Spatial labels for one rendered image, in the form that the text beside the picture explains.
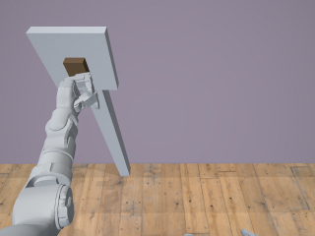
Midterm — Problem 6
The left robot hand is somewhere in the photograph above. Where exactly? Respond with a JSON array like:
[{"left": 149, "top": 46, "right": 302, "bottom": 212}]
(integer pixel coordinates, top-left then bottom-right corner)
[{"left": 56, "top": 72, "right": 100, "bottom": 117}]

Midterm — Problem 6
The robot left upper arm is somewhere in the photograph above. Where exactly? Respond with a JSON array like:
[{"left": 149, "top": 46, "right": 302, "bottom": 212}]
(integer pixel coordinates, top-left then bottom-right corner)
[{"left": 0, "top": 184, "right": 75, "bottom": 236}]

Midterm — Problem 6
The button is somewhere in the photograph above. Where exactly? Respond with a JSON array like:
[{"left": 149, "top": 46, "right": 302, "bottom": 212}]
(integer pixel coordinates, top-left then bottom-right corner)
[{"left": 63, "top": 57, "right": 90, "bottom": 77}]

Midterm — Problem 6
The panel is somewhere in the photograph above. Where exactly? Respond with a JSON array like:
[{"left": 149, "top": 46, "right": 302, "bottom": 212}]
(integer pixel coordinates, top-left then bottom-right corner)
[{"left": 26, "top": 27, "right": 131, "bottom": 177}]

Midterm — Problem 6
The left robot forearm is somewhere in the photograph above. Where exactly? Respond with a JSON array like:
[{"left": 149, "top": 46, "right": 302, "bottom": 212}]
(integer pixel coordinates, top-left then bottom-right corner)
[{"left": 12, "top": 108, "right": 79, "bottom": 225}]

